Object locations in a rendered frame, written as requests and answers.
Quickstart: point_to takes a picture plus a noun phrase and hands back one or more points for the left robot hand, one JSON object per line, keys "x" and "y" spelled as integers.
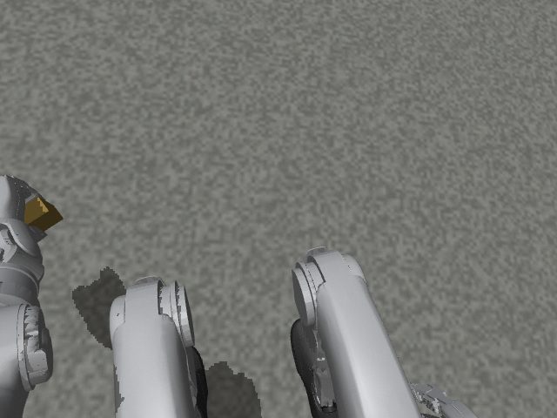
{"x": 14, "y": 195}

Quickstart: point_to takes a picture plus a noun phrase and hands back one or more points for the right robot foot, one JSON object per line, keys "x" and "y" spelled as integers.
{"x": 304, "y": 368}

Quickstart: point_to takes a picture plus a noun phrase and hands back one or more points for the right robot hand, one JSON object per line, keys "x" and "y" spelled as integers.
{"x": 437, "y": 401}

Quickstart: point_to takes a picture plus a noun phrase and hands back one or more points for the left robot foot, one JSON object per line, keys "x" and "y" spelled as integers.
{"x": 202, "y": 394}

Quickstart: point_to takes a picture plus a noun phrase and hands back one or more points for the small box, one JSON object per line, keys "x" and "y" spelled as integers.
{"x": 41, "y": 213}

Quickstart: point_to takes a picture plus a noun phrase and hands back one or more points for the left robot arm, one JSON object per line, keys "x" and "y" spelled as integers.
{"x": 26, "y": 355}

